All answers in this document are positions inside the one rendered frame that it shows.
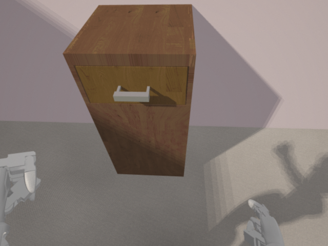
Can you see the cabinet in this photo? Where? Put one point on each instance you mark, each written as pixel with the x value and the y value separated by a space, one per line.
pixel 141 139

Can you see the handle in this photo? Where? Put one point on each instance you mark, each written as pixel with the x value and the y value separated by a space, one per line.
pixel 132 96

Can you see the left robot hand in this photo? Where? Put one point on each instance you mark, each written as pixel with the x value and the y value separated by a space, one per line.
pixel 20 169

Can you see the right robot hand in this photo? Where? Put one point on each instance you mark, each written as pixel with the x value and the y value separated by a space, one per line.
pixel 267 229

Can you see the drawer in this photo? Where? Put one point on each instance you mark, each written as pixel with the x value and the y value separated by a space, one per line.
pixel 167 83

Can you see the left robot forearm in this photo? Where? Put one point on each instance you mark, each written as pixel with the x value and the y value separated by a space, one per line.
pixel 4 230

